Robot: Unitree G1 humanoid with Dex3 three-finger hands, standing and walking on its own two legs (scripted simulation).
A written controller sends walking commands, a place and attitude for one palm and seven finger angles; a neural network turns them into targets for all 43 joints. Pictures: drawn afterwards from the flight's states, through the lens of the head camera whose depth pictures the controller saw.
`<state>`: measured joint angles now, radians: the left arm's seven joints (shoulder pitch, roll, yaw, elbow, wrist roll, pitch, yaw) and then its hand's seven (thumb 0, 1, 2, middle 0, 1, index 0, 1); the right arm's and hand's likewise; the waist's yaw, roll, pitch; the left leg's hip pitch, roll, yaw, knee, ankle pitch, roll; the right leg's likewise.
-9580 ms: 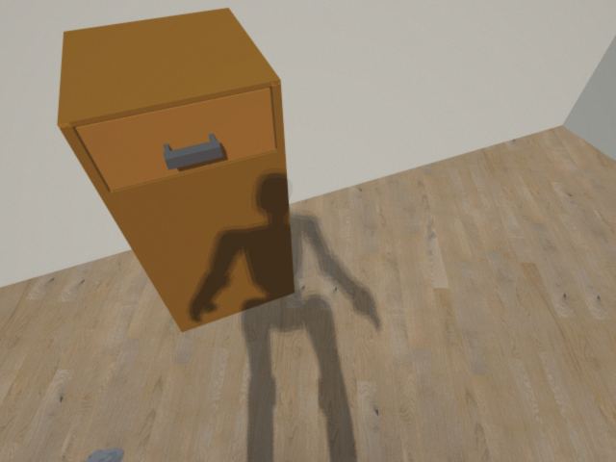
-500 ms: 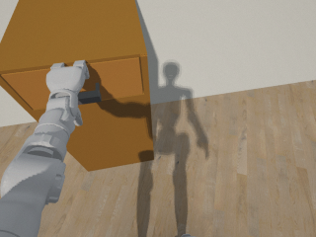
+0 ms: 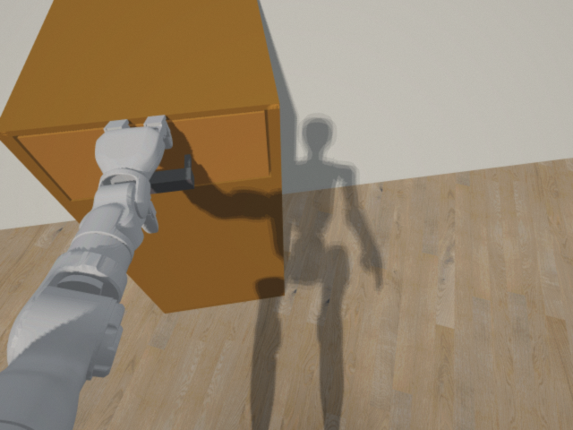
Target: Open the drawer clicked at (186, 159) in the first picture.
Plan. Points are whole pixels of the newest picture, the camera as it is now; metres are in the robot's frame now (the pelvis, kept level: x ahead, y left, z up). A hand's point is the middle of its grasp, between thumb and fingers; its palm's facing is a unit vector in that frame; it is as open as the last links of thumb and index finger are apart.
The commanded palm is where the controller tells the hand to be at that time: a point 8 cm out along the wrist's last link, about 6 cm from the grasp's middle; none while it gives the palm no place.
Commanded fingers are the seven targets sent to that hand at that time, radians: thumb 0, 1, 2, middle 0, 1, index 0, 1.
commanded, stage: lower the fingers behind the handle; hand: left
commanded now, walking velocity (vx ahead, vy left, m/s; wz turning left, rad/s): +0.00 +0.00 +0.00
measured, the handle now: (159, 172) +0.53 +0.20 +0.01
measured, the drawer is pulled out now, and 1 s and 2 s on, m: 0.00 0.00 0.00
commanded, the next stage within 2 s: lift the fingers back up to retry in 1.46 s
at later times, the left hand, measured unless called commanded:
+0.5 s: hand (145, 187) +0.48 +0.21 +0.03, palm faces -0.03 -0.01 -1.00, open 13.7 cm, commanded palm +0.47 +0.21 +0.07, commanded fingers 0.00 -0.50 0.30 -0.30 -1.20 -0.30 -1.20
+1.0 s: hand (146, 190) +0.48 +0.21 +0.02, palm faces -0.01 +0.02 -1.00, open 13.7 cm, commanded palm +0.47 +0.20 +0.04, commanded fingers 0.00 -0.50 0.30 -0.30 -1.20 -0.30 -1.20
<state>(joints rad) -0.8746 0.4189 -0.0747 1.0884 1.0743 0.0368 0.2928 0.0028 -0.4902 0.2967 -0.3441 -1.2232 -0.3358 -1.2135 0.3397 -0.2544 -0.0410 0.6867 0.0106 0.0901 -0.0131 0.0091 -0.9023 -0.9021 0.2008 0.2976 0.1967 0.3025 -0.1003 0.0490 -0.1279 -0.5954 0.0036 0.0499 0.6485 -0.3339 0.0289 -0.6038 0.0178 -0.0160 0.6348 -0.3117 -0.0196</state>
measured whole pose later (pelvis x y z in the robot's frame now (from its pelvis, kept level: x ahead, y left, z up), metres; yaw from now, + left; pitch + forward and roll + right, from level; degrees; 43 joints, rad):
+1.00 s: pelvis -0.03 +0.00 -0.03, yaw +0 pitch +21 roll -1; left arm -0.99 0.45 -0.11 1.21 1.09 0.06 0.38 0.00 -0.49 0.30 -0.31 -1.30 -0.32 -1.27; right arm 0.38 -0.26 -0.03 0.70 0.00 0.07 -0.01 0.01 -0.90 -0.90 0.20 0.30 0.20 0.30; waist -0.14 0.05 -0.16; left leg -0.85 0.01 0.03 0.85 -0.38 0.04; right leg -0.84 0.02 -0.04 0.81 -0.35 -0.02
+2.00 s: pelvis -0.02 +0.01 -0.01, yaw +0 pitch +20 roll -2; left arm -0.89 0.46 -0.06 1.10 1.06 0.01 0.31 0.00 -0.49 0.30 -0.33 -1.24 -0.33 -1.21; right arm 0.39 -0.25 -0.03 0.70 0.00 0.07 -0.02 0.01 -0.90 -0.90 0.20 0.30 0.20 0.30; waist -0.13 0.06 -0.14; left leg -0.75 0.01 0.04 0.77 -0.36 0.04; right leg -0.74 0.02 -0.03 0.72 -0.32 -0.01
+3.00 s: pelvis +0.01 -0.01 +0.00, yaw +0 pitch +14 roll +0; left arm -0.76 0.41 -0.07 0.96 1.06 0.03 0.26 0.00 -0.49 0.30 -0.32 -1.20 -0.32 -1.20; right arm 0.34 -0.26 -0.06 0.71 0.01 0.11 -0.01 0.01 -0.90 -0.90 0.20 0.30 0.20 0.30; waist -0.07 0.06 -0.12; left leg -0.53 0.01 0.04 0.62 -0.33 0.02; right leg -0.54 0.02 -0.02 0.62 -0.32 -0.03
